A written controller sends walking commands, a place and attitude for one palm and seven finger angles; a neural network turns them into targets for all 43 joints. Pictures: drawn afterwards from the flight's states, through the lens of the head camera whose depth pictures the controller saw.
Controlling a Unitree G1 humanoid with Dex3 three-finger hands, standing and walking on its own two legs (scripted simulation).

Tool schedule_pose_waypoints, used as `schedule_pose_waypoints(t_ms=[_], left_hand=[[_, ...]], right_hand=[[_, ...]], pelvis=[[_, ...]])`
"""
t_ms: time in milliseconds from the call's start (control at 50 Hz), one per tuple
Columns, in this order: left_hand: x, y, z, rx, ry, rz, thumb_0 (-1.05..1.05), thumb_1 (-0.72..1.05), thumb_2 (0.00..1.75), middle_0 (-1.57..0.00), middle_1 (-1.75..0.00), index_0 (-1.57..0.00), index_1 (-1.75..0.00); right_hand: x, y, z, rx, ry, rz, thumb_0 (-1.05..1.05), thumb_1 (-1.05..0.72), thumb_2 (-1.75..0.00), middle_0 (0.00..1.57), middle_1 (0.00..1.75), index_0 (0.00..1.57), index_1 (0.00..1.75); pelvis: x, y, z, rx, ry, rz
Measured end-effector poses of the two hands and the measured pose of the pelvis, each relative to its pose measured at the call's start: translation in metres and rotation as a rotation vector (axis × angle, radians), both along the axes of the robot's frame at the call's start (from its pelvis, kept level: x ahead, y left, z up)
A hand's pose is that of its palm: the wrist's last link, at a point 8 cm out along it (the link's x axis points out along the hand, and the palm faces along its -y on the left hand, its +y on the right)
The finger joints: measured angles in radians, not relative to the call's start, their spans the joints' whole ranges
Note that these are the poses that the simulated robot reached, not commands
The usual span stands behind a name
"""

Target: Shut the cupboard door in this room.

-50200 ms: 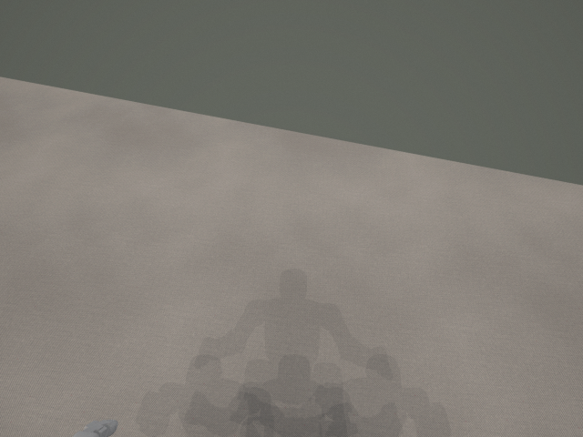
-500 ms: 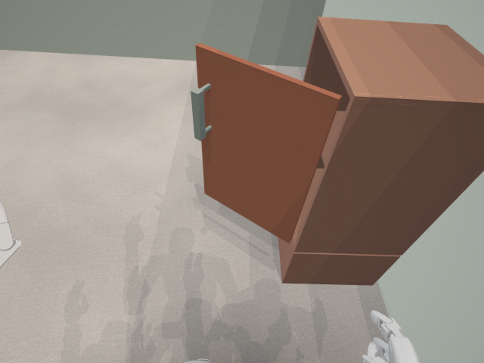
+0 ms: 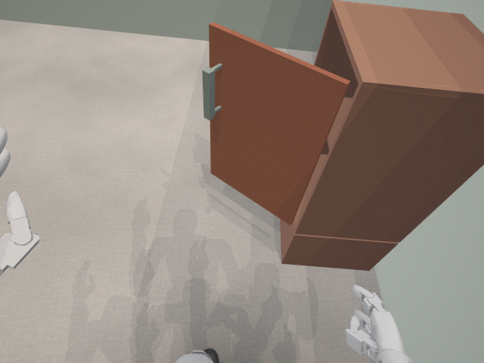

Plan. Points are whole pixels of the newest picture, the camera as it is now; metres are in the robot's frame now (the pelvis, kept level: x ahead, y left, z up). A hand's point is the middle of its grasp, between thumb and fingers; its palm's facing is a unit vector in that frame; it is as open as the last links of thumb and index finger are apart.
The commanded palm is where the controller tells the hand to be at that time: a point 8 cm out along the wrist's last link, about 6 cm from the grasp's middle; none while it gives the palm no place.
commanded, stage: step back with the hand held close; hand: left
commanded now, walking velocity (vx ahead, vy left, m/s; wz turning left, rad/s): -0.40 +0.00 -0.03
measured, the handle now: (213, 92) +0.81 +0.14 -0.04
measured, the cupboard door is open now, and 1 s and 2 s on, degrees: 56 56 56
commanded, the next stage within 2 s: stop stepping back and stand still in 0.26 s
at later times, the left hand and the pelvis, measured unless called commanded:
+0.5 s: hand out of the picture +0.09 +0.28 +0.17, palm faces +0.41 -0.78 -0.47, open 7.4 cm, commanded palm +0.04 +0.31 +0.19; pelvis -0.10 +0.01 +0.01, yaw +0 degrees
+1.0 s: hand out of the picture +0.09 +0.29 +0.17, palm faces +0.43 -0.81 -0.40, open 7.5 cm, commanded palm +0.02 +0.32 +0.19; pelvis -0.13 +0.02 +0.00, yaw -2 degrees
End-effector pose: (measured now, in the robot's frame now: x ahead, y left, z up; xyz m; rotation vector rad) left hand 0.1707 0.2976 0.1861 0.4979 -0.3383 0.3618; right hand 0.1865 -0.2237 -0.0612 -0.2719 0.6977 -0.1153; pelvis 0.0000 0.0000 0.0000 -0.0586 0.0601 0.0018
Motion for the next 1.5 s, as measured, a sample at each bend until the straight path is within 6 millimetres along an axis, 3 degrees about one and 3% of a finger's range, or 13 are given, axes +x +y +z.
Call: schedule_pose_waypoints(t_ms=[120,200,360,540,620,740,920,1040,1160,1220,1300,1400,1500], left_hand=[[-0.031,-0.016,0.013,0.092,0.018,-0.074,0.01,0.88,0.9,-0.21,-0.3,-0.21,-0.3],[-0.054,0.001,0.018,0.102,0.014,0.001,0.01,0.88,0.9,-0.21,-0.3,-0.21,-0.3],[-0.084,0.031,-0.003,0.036,0.076,0.059,0.01,0.89,0.9,-0.21,-0.3,-0.21,-0.3],[-0.128,0.012,0.005,0.061,0.062,0.033,0.01,0.89,0.9,-0.21,-0.3,-0.21,-0.3],[-0.136,0.003,0.006,0.013,0.062,0.034,0.01,0.89,0.9,-0.21,-0.3,-0.21,-0.3],[-0.153,0.004,0.003,-0.007,0.044,0.046,0.01,0.88,0.9,-0.21,-0.3,-0.21,-0.3],[-0.127,0.034,-0.008,-0.06,-0.032,0.082,0.01,0.89,0.9,-0.21,-0.3,-0.21,-0.3],[-0.121,0.02,0.008,0.034,0.039,0.0,0.01,0.89,0.9,-0.2,-0.3,-0.2,-0.3],[-0.13,0.024,0.01,0.066,0.1,0.026,0.01,0.88,0.9,-0.21,-0.3,-0.21,-0.3],[-0.113,0.04,-0.046,0.006,0.291,0.063,0.0,0.89,0.9,-0.2,-0.3,-0.2,-0.3],[-0.115,0.037,-0.181,-0.234,0.793,0.134,0.0,0.9,0.9,-0.19,-0.3,-0.19,-0.3],[-0.199,-0.027,-0.302,-0.467,1.35,0.097,0.01,0.91,0.9,-0.19,-0.3,-0.19,-0.29],[-0.289,-0.058,-0.342,-0.612,1.67,0.165,0.01,0.98,0.9,-0.2,-0.3,-0.2,-0.29]], right_hand=[[-0.022,-0.011,0.016,0.02,-0.077,-0.037,0.01,-0.9,-0.89,0.2,0.3,0.2,0.3],[-0.052,-0.021,0.019,-0.023,-0.003,-0.066,0.01,-0.91,-0.89,0.2,0.3,0.2,0.3],[-0.109,-0.016,0.002,-0.066,0.094,-0.099,0.01,-0.91,-0.89,0.2,0.3,0.2,0.3],[-0.153,0.006,-0.004,0.011,0.034,-0.051,0.01,-0.9,-0.89,0.2,0.3,0.2,0.3],[-0.173,0.003,-0.011,0.042,0.046,-0.057,0.01,-0.9,-0.89,0.2,0.3,0.2,0.3],[-0.198,-0.013,-0.015,0.021,0.057,-0.114,0.01,-0.9,-0.89,0.2,0.3,0.2,0.3],[-0.196,-0.015,-0.019,-0.041,0.059,-0.161,0.01,-0.91,-0.89,0.2,0.3,0.2,0.3],[-0.185,0.012,-0.005,0.028,0.005,-0.124,0.01,-0.91,-0.89,0.2,0.3,0.2,0.3],[-0.172,0.021,-0.015,0.053,0.053,-0.096,0.01,-0.9,-0.89,0.2,0.3,0.2,0.3],[-0.163,0.017,-0.034,0.059,0.094,-0.029,0.0,-0.9,-0.89,0.2,0.3,0.2,0.3],[-0.164,0.006,-0.054,0.036,0.172,-0.016,0.0,-0.9,-0.89,0.2,0.3,0.2,0.3],[-0.194,-0.005,-0.05,0.011,0.297,-0.076,0.0,-0.91,-0.89,0.2,0.3,0.2,0.3],[-0.243,-0.008,-0.048,-0.025,0.492,-0.145,0.0,-0.91,-0.89,0.2,0.3,0.2,0.3]], pelvis=[[-0.024,-0.008,0.0,0.004,-0.011,0.013],[-0.032,-0.004,0.008,0.04,0.002,0.009],[-0.073,0.014,0.005,0.02,-0.001,0.032],[-0.111,0.005,0.002,0.042,0.037,-0.014],[-0.13,0.001,0.004,0.018,0.004,-0.007],[-0.129,0.002,0.0,0.017,-0.051,-0.008],[-0.12,0.023,-0.009,0.044,-0.096,-0.007],[-0.125,0.022,0.002,0.05,-0.06,-0.02],[-0.11,0.026,0.004,0.026,-0.039,-0.027],[-0.108,0.033,-0.004,0.023,-0.043,-0.016],[-0.113,0.037,-0.012,0.05,-0.057,-0.007],[-0.113,0.031,-0.005,0.051,-0.068,-0.005],[-0.107,0.025,0.002,0.039,-0.066,-0.001]])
